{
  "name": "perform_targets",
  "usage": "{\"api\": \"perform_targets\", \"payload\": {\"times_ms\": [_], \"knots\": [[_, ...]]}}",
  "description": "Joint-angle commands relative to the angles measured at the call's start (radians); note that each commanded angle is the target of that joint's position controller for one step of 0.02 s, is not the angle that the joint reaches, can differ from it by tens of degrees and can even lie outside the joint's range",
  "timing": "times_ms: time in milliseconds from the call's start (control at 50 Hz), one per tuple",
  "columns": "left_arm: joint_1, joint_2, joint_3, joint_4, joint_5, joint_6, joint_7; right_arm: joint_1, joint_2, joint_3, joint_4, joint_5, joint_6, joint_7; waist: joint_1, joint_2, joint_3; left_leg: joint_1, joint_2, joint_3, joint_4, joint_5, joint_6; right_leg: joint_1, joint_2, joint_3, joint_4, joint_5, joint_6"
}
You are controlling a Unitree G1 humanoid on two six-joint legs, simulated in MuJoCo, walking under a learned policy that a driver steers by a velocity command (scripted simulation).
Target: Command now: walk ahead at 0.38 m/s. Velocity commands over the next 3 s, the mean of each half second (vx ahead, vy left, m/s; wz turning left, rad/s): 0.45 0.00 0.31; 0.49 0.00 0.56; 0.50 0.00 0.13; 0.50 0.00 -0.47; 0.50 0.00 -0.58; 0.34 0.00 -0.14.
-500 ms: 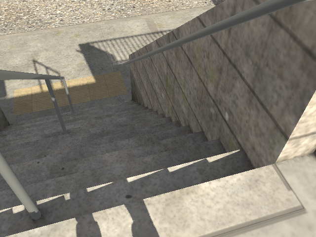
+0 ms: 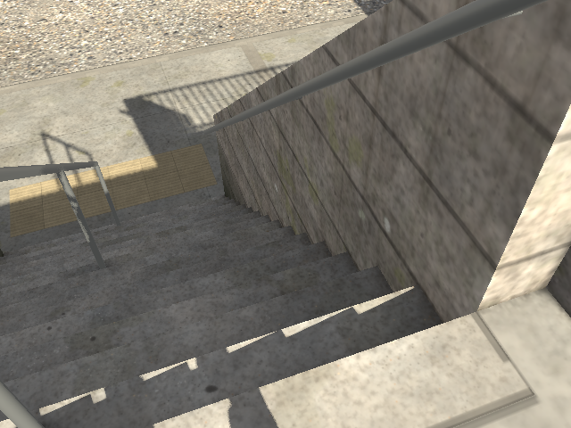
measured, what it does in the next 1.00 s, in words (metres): walks ahead, turning left: left foot, then right foot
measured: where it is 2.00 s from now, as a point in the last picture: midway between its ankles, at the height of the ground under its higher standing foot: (190, 392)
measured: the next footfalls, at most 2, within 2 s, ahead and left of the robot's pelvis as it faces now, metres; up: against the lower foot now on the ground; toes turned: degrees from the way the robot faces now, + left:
left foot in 0.48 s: +0.39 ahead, +0.13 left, +0.00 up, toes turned +11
right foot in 0.82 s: +0.55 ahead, -0.05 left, +0.00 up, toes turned +24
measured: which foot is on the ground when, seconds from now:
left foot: down 0.00-0.00, up 0.02-0.46, down 0.48-0.84, up 0.86-1.00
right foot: down 0.00-0.48, up 0.50-0.80, down 0.82-1.00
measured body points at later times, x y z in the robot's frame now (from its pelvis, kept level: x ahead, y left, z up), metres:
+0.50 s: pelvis +0.25 +0.01 -0.03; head +0.26 +0.01 +0.42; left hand +0.11 +0.23 -0.16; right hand +0.49 -0.17 -0.12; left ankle +0.35 +0.12 -0.74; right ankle +0.02 -0.12 -0.72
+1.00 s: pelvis +0.49 +0.05 -0.03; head +0.50 +0.06 +0.42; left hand +0.38 +0.27 -0.17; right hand +0.72 -0.12 -0.14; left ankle +0.46 +0.19 -0.63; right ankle +0.52 -0.06 -0.74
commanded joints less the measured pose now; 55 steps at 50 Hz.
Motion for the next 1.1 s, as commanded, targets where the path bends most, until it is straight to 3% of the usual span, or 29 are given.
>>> {"api": "perform_targets", "payload": {"times_ms": [20, 40, 60, 100, 160, 280, 400, 480, 500, 520, 540, 560, 600, 620, 740, 780, 800, 820, 840, 860, 900, 940, 960, 980, 1020, 1040, 1060, 1080, 1100], "knots": [[0.385, 0.256, 0.072, 0.026, 0.021, -0.037, 0.043, -0.111, -0.008, 0.004, -0.116, -0.030, -0.033, 0.043, 0.185, -0.261, -0.125, -0.593, -0.084, -0.010, 0.490, -0.146, 0.059, 0.574, -0.268, 0.498, -0.184, 0.049, -0.285], [0.469, 0.236, 0.062, 0.036, 0.043, -0.049, 0.052, -0.233, -0.025, -0.001, -0.135, -0.008, -0.068, 0.064, 0.262, -0.211, 0.000, -0.830, -0.124, -0.212, 0.693, -0.222, 0.065, 0.564, -0.359, 0.731, -0.324, -0.059, -0.332], [0.371, 0.177, 0.048, 0.047, 0.034, -0.057, 0.053, -0.252, -0.038, -0.009, -0.119, 0.018, -0.088, 0.055, 0.195, -0.153, 0.103, -0.903, -0.061, -0.249, 0.812, -0.126, 0.089, 0.453, -0.383, 0.595, -0.340, -0.148, -0.281], [0.241, 0.031, -0.008, 0.015, 0.009, -0.039, 0.051, -0.158, -0.094, -0.034, -0.061, -0.007, -0.077, 0.026, 0.091, -0.081, 0.067, -0.759, -0.001, -0.218, 0.828, -0.012, 0.108, 0.287, -0.315, 0.379, -0.363, -0.080, -0.219], [0.181, -0.024, -0.045, 0.006, 0.026, -0.020, 0.073, -0.180, -0.018, -0.017, -0.062, 0.005, -0.048, 0.054, 0.030, -0.057, 0.055, -0.691, 0.013, -0.211, 0.711, 0.194, 0.084, 0.211, -0.259, 0.170, -0.429, 0.157, -0.159], [0.345, 0.051, -0.037, 0.119, 0.044, -0.020, 0.052, -0.387, 0.031, 0.011, -0.123, 0.029, -0.007, 0.093, 0.083, -0.063, 0.063, -0.680, -0.018, -0.105, 0.341, 0.459, 0.004, 0.191, -0.221, -0.061, -0.412, 0.527, -0.156], [0.386, 0.085, -0.019, 0.202, 0.047, -0.013, 0.037, -0.450, -0.042, -0.022, -0.138, 0.030, 0.003, 0.093, 0.057, -0.069, 0.069, -0.616, -0.077, -0.074, 0.204, 0.382, 0.061, 0.311, -0.238, -0.142, -0.298, 0.807, -0.074], [0.357, 0.162, 0.006, 0.195, 0.071, -0.007, 0.040, -0.164, -0.127, -0.074, -0.048, 0.074, -0.039, 0.045, -0.070, -0.099, -0.038, -0.148, -0.194, -0.036, 0.247, 0.329, 0.125, 0.142, -0.228, -0.205, 0.093, 1.211, 0.012], [0.416, 0.098, -0.024, 0.174, 0.088, -0.017, 0.038, 0.090, -0.152, -0.086, 0.041, 0.084, -0.047, 0.028, -0.122, -0.022, -0.241, 0.388, -0.102, -0.237, 0.350, 0.370, 0.254, -0.250, -0.189, -0.151, 0.423, 1.059, 0.124], [0.361, 0.052, -0.057, 0.144, 0.083, -0.023, -0.003, 0.336, -0.162, -0.091, 0.121, 0.055, -0.045, 0.023, -0.233, 0.152, -0.376, 0.659, 0.154, -0.672, 0.165, 0.369, 0.439, -0.556, 0.019, -0.104, 0.895, -0.089, 0.199], [0.126, 0.069, -0.034, 0.075, 0.032, -0.017, -0.033, 0.474, -0.152, -0.089, 0.177, 0.014, -0.057, 0.026, -0.297, 0.055, -0.271, 0.587, 0.174, -0.782, 0.014, 0.214, 0.359, -0.725, 0.047, 0.094, 1.052, -0.321, 0.135], [0.016, 0.074, -0.030, 0.035, 0.010, -0.020, -0.018, 0.291, -0.180, -0.100, 0.151, 0.009, -0.083, 0.023, -0.226, 0.021, -0.042, 0.299, 0.167, -0.730, -0.016, 0.092, 0.295, -0.782, -0.022, 0.162, 1.025, -0.268, 0.092], [0.051, 0.037, -0.042, 0.001, 0.056, -0.007, 0.038, -0.018, 0.018, -0.025, 0.089, 0.025, -0.086, 0.034, -0.026, 0.015, -0.021, -0.187, 0.093, -0.596, -0.112, 0.061, 0.290, -0.496, -0.080, 0.164, 0.822, -0.199, 0.021], [0.095, -0.030, -0.062, 0.001, 0.052, 0.004, 0.059, -0.135, 0.030, -0.009, 0.048, 0.032, -0.083, 0.037, 0.054, 0.019, 0.000, -0.421, 0.083, -0.566, -0.164, 0.068, 0.300, -0.344, -0.096, 0.148, 0.757, -0.257, 0.023], [0.112, -0.075, -0.092, -0.056, -0.008, 0.031, 0.054, -0.075, -0.140, -0.049, -0.023, -0.020, -0.086, 0.055, 0.057, 0.056, -0.002, -0.857, -0.106, -0.353, -0.127, 0.082, 0.230, 0.126, 0.021, -0.085, 0.358, 0.117, 0.124], [0.317, -0.032, -0.075, -0.002, 0.030, 0.025, 0.048, -0.094, -0.104, -0.034, -0.058, -0.063, -0.090, 0.071, 0.145, 0.065, -0.021, -0.927, -0.090, -0.392, 0.109, 0.352, 0.195, 0.283, 0.005, -0.045, 0.576, 0.316, 0.126], [0.536, 0.040, -0.036, 0.034, 0.043, 0.017, 0.060, -0.224, -0.095, -0.029, -0.127, -0.037, -0.102, 0.069, 0.288, -0.038, -0.080, -1.022, -0.097, -0.417, 0.307, 0.564, 0.177, 0.421, 0.006, -0.022, 0.539, 0.174, 0.099], [0.534, 0.125, -0.010, 0.001, 0.000, 0.011, 0.071, -0.231, -0.102, -0.033, -0.154, 0.017, -0.120, 0.092, 0.323, -0.108, -0.084, -0.920, -0.104, -0.409, 0.408, 0.461, 0.184, 0.390, -0.009, 0.017, 0.112, -0.009, 0.042], [0.547, 0.252, 0.015, 0.021, 0.004, -0.010, 0.089, -0.071, 0.008, -0.015, -0.139, 0.021, -0.124, 0.107, 0.220, -0.207, -0.205, -0.945, -0.226, -0.313, 0.888, 0.122, 0.071, 0.523, -0.267, 0.366, 0.109, 0.498, -0.250], [0.447, 0.230, -0.008, -0.006, 0.023, -0.017, 0.060, 0.150, 0.046, -0.012, -0.084, 0.011, -0.126, 0.100, 0.074, -0.175, -0.278, -1.010, -0.228, -0.297, 1.174, -0.219, 0.023, 0.431, -0.451, 0.641, 0.049, 0.985, -0.456], [0.188, 0.057, -0.024, -0.016, -0.011, -0.026, 0.017, 0.088, -0.069, -0.035, -0.082, -0.012, -0.064, 0.056, 0.033, -0.060, -0.107, -1.178, -0.071, -0.327, 1.367, -0.084, -0.032, 0.134, -0.462, 0.634, -0.036, 0.201, -0.362], [0.016, -0.090, -0.065, -0.058, -0.009, -0.033, 0.042, 0.006, -0.006, -0.003, -0.075, -0.040, -0.025, 0.032, 0.001, -0.007, -0.085, -1.031, 0.008, -0.296, 1.158, 0.049, -0.101, -0.053, -0.304, 0.382, -0.078, 0.178, -0.249], [0.011, -0.094, -0.066, -0.042, 0.003, -0.033, 0.064, -0.038, 0.027, 0.012, -0.083, -0.034, -0.025, 0.038, 0.003, -0.023, -0.048, -0.956, 0.031, -0.247, 1.079, 0.053, -0.105, -0.134, -0.253, 0.275, -0.085, 0.230, -0.212], [0.257, 0.089, 0.009, 0.077, -0.065, -0.026, 0.067, -0.060, -0.015, -0.050, -0.103, 0.078, 0.055, -0.009, 0.009, -0.044, 0.039, -0.809, -0.046, -0.248, 0.926, 0.134, -0.057, -0.190, -0.297, 0.230, -0.066, 0.399, -0.148], [0.322, 0.111, 0.021, 0.110, -0.070, -0.021, 0.057, -0.091, 0.000, -0.044, -0.098, 0.076, 0.107, -0.014, 0.026, -0.037, 0.046, -0.724, -0.063, -0.155, 0.785, 0.223, -0.009, -0.176, -0.257, 0.094, -0.029, 0.547, -0.092], [0.227, -0.014, -0.033, 0.053, 0.093, -0.040, 0.057, 0.021, 0.081, 0.026, -0.057, -0.061, 0.006, 0.079, 0.033, -0.115, -0.101, -0.747, -0.010, -0.118, 0.954, 0.272, -0.030, -0.122, -0.186, 0.037, 0.025, 0.346, -0.145], [0.207, -0.039, -0.029, 0.042, 0.091, -0.030, 0.072, 0.018, 0.059, 0.006, -0.046, -0.068, -0.037, 0.111, 0.049, -0.099, -0.086, -0.793, -0.026, -0.123, 0.930, 0.279, -0.023, -0.092, -0.195, 0.049, 0.083, 0.284, -0.155], [0.309, 0.132, 0.028, 0.097, -0.039, -0.009, 0.055, -0.118, -0.032, -0.062, -0.057, 0.063, 0.041, 0.033, 0.041, -0.045, -0.051, -0.696, -0.079, -0.103, 0.795, 0.337, 0.026, -0.084, -0.264, 0.070, 0.111, 0.438, -0.101], [0.335, 0.125, 0.026, 0.091, -0.057, 0.005, 0.045, -0.159, -0.043, -0.057, -0.069, 0.057, 0.073, 0.008, 0.060, -0.042, -0.030, -0.629, -0.094, -0.058, 0.744, 0.290, 0.036, -0.110, -0.246, 0.022, 0.129, 0.495, -0.064]]}}
Over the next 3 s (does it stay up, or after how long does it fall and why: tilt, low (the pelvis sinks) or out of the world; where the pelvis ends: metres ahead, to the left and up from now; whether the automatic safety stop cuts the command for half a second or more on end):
stays up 1.29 0.36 -0.72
